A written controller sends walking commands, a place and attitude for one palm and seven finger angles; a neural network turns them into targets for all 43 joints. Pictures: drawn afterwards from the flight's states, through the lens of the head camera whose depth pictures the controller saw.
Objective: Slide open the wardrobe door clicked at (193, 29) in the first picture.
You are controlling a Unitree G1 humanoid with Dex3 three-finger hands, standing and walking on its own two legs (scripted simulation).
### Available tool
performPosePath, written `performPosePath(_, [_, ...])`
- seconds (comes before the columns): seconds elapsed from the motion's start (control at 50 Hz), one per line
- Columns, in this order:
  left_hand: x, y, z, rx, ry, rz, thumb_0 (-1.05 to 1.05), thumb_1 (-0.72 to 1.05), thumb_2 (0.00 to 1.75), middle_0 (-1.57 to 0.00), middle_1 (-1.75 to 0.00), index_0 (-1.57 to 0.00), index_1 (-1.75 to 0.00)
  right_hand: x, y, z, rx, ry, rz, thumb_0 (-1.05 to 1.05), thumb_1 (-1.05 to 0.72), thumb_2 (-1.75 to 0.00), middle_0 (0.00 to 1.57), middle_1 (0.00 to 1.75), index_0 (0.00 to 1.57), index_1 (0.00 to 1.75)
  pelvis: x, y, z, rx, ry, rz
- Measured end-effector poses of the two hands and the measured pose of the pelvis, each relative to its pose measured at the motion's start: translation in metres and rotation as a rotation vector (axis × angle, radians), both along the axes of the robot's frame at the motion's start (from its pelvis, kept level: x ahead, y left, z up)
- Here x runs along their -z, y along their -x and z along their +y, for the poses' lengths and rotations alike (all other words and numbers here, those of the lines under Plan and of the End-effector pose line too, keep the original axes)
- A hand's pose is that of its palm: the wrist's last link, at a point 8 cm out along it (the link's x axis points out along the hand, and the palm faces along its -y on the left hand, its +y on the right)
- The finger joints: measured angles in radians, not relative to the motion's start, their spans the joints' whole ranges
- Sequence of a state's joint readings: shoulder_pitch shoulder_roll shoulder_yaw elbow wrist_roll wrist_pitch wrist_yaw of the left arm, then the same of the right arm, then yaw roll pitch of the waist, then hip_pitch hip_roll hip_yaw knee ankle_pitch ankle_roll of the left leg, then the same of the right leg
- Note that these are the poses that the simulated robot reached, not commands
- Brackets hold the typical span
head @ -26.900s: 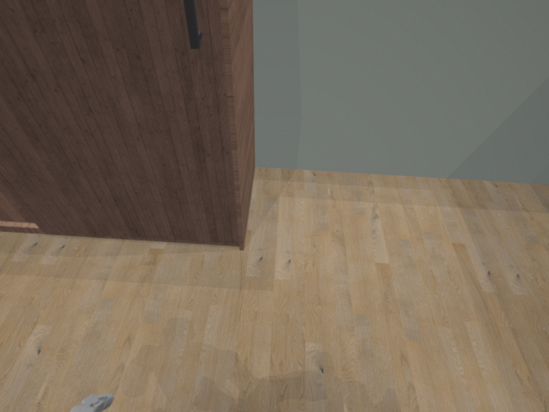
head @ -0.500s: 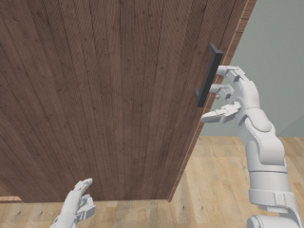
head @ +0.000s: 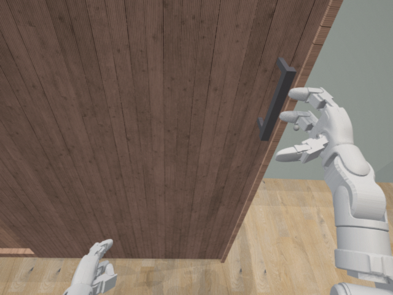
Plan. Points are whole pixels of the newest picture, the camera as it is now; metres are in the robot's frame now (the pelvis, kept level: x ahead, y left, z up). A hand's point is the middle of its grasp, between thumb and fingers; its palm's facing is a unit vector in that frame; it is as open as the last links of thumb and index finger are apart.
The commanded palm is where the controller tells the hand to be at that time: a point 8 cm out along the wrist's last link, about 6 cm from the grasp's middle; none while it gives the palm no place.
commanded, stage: move the hooked fingers beside the handle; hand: right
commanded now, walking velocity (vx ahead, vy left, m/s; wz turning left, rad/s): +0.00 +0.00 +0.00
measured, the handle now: (272, 101) +0.44 -0.12 +0.22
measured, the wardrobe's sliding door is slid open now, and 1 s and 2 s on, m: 0.00 0.00 0.00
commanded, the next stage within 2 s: feel for the door with the fingertips in 1.80 s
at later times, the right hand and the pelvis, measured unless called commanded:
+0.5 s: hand (301, 124) +0.38 -0.16 +0.21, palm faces -0.03 +1.00 -0.04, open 14.0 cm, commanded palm +0.35 -0.21 +0.22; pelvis +0.00 +0.00 +0.00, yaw +0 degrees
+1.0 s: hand (311, 126) +0.37 -0.18 +0.21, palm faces -0.02 +1.00 -0.04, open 14.0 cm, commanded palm +0.35 -0.23 +0.22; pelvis +0.01 +0.00 +0.00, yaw +0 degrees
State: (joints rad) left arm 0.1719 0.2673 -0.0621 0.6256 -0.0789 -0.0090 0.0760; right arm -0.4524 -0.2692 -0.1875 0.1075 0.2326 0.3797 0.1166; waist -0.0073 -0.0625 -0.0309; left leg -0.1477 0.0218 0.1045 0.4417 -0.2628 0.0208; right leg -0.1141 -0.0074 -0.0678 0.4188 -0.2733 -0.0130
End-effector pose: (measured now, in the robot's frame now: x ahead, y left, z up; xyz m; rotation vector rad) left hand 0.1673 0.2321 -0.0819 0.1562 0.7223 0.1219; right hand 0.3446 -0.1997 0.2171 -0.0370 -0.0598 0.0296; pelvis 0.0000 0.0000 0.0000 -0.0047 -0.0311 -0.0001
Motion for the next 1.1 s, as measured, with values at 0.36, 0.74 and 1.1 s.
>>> performPosePath(0.36, [-0.003,-0.008,-0.005,0.019,-0.003,-0.023,0.01,0.9,0.9,-0.2,-0.3,-0.2,-0.3,0.001,-0.006,-0.015,0.005,0.001,0.019,-0.02,0.5,-0.3,0.3,1.2,0.3,1.2,0.0,0.002,0.0,0.009,-0.002,0.006])
performPosePath(0.74, [0.002,-0.003,-0.002,-0.003,-0.006,0.011,0.02,0.9,0.9,-0.2,-0.3,-0.2,-0.3,0.005,-0.01,-0.025,0.009,0.01,0.019,-0.02,0.5,-0.3,0.3,1.2,0.3,1.2,0.0,-0.008,-0.003,0.001,-0.004,0.017])
performPosePath(1.1, [-0.005,-0.019,-0.009,0.019,-0.002,-0.034,0.01,0.9,0.9,-0.2,-0.3,-0.2,-0.3,0.004,-0.006,-0.038,0.018,0.008,0.023,-0.02,0.5,-0.3,0.3,1.2,0.3,1.2,0.0,-0.009,-0.004,0.006,-0.005,0.02])
